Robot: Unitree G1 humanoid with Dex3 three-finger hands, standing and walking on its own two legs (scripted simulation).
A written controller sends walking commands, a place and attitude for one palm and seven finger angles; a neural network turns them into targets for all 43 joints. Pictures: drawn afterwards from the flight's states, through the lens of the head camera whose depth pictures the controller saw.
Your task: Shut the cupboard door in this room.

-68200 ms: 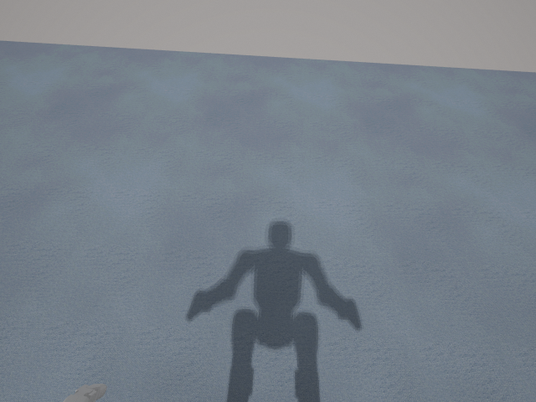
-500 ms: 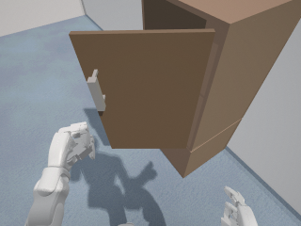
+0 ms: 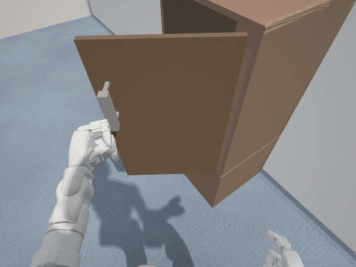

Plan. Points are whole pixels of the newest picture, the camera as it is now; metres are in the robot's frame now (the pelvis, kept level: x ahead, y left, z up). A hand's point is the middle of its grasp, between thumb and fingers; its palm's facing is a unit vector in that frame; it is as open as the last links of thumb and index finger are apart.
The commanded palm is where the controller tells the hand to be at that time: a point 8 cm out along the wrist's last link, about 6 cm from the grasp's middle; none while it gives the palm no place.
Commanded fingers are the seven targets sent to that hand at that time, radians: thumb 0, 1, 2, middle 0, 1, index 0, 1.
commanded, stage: bring the fist close to the handle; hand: left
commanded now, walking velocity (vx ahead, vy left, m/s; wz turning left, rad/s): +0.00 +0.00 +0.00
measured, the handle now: (110, 106) +0.48 +0.21 +0.08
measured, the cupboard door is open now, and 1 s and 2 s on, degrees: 56 55 32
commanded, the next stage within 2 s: push the door shut along its arc in 0.56 s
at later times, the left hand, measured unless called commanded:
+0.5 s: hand (111, 135) +0.38 +0.18 +0.09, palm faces +0.09 -1.00 -0.02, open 3.1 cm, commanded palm +0.35 +0.22 +0.09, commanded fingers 0.00 0.90 0.90 -1.30 -1.50 -1.30 -1.50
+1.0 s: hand (117, 123) +0.42 +0.17 +0.09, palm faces +0.00 -1.00 -0.03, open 3.1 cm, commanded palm +0.40 +0.22 +0.09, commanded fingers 0.00 0.90 0.90 -1.30 -1.50 -1.30 -1.50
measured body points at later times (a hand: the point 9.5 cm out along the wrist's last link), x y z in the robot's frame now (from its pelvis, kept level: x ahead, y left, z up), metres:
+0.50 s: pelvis +0.00 +0.00 +0.00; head +0.04 -0.01 +0.45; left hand +0.37 +0.23 +0.09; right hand +0.10 -0.25 -0.11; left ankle +0.04 +0.12 -0.70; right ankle +0.00 -0.11 -0.70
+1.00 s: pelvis -0.01 +0.01 -0.01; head +0.04 +0.01 +0.44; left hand +0.41 +0.22 +0.10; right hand +0.10 -0.24 -0.12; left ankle +0.04 +0.12 -0.70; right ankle +0.00 -0.11 -0.70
